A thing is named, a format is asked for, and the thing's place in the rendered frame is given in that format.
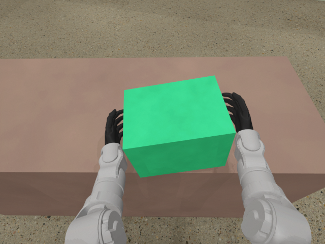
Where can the right robot upper arm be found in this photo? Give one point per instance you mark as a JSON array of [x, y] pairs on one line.
[[267, 222]]

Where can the right robot forearm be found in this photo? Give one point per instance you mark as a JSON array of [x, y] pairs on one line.
[[255, 176]]

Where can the left robot forearm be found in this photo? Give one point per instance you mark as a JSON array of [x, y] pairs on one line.
[[109, 185]]

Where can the left robot upper arm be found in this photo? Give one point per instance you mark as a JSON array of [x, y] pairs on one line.
[[101, 227]]

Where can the robot right hand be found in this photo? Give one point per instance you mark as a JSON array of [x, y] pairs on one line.
[[241, 117]]

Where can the carton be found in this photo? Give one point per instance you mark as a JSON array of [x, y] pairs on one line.
[[176, 127]]

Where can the pedestal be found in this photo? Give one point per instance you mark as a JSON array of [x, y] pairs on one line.
[[53, 114]]

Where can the robot left hand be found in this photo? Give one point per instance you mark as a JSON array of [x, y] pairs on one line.
[[112, 134]]

